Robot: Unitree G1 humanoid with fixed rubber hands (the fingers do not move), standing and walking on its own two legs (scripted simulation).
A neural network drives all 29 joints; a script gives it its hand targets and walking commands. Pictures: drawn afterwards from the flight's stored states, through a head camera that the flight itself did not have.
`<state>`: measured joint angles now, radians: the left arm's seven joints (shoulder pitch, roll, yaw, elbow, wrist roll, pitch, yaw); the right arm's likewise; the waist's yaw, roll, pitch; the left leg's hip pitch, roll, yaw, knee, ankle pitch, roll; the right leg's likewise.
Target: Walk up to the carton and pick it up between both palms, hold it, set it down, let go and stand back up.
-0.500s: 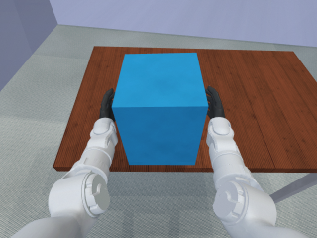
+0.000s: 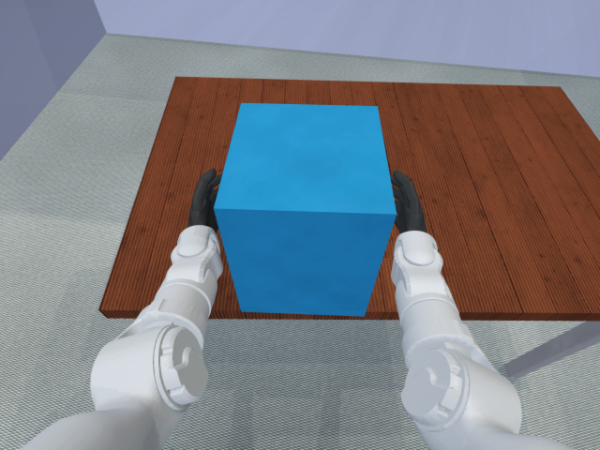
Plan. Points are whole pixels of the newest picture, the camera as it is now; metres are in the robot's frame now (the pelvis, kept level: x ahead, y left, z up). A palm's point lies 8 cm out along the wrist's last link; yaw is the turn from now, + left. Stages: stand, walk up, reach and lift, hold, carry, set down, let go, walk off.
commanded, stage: set down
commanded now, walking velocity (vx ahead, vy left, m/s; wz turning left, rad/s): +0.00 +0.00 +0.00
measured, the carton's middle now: (305, 214) +0.44 +0.01 +0.02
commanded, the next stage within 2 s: none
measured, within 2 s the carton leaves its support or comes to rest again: rests again in 1.76 s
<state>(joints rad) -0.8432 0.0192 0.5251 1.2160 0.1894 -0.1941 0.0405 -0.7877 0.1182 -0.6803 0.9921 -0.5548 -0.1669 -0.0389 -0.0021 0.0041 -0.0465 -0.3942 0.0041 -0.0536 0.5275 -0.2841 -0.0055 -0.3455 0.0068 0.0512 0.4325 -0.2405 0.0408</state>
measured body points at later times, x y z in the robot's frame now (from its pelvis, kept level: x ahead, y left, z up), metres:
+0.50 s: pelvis +0.00 +0.00 +0.00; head +0.07 +0.01 +0.44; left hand +0.42 +0.16 +0.02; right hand +0.42 -0.14 +0.03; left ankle -0.02 +0.12 -0.74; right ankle -0.02 -0.15 -0.74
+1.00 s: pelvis +0.00 +0.00 +0.00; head +0.10 +0.01 +0.44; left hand +0.43 +0.15 +0.00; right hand +0.42 -0.14 +0.01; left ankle -0.02 +0.11 -0.74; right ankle -0.02 -0.15 -0.74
